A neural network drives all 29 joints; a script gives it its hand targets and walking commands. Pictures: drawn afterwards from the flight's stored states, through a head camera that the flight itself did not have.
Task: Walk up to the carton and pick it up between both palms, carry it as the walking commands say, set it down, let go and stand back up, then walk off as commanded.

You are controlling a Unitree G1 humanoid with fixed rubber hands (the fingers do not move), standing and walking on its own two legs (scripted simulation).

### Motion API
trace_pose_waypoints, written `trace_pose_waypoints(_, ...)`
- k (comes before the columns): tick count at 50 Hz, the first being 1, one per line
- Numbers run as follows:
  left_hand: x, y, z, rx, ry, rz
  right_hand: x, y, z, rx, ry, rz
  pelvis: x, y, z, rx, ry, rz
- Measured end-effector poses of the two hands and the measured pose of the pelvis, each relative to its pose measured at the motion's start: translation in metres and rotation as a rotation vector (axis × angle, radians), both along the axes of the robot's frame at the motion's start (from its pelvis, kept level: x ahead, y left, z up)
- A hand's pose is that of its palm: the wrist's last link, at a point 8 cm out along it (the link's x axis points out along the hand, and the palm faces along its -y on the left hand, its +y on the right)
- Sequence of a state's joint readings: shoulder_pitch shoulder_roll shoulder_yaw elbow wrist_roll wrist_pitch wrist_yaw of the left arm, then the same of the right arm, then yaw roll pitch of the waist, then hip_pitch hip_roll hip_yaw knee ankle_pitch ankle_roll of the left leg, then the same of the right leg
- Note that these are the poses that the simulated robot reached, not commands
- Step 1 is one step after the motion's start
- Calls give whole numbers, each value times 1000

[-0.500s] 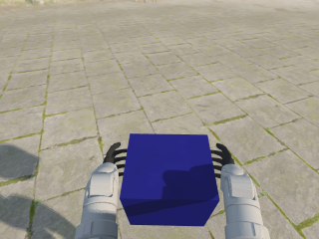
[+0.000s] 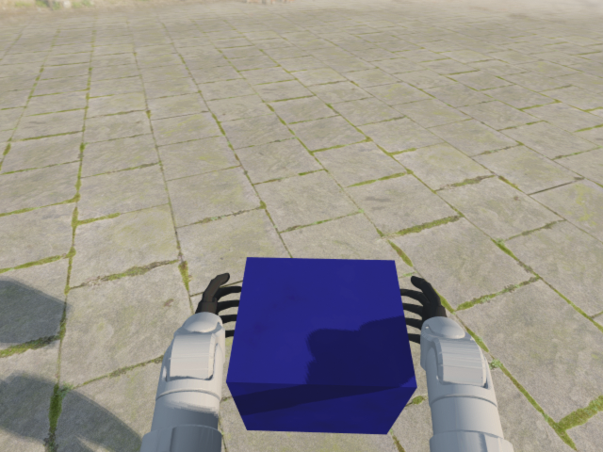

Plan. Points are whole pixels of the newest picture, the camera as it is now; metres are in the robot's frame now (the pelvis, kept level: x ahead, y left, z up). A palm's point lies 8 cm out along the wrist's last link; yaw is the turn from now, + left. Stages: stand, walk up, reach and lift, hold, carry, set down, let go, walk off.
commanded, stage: reach and lift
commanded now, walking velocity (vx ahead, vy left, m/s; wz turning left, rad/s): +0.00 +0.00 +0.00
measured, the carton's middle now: (318, 347) +0.30 +0.00 -0.02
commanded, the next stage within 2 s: hold in 0.22 s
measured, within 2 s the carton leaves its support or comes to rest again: neither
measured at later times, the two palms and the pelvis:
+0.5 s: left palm (205, 332) +0.27 +0.15 +0.05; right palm (434, 333) +0.28 -0.15 +0.05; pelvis -0.01 +0.00 +0.00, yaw +0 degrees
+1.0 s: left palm (206, 327) +0.28 +0.15 +0.05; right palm (432, 331) +0.28 -0.15 +0.05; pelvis +0.00 +0.00 +0.00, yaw +0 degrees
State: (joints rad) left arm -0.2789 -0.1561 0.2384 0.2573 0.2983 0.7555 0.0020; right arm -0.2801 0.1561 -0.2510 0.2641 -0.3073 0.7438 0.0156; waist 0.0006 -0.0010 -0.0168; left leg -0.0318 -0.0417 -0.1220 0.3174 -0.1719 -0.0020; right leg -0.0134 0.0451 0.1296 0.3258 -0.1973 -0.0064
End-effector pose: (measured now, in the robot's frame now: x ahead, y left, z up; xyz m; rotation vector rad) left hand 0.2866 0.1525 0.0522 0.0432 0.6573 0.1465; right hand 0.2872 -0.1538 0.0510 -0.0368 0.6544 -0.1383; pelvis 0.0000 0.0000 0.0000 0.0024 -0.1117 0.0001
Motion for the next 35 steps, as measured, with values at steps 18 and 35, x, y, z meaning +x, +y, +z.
trace_pose_waypoints(18,-11,-1,0,-11,-5,1,-9,-1,2,-5,-4,1,-10,-3,-1,-1,-15,5)
trace_pose_waypoints(35,-10,3,0,-12,-8,-1,-8,2,2,-1,-5,-4,-11,2,-1,-1,-14,2)
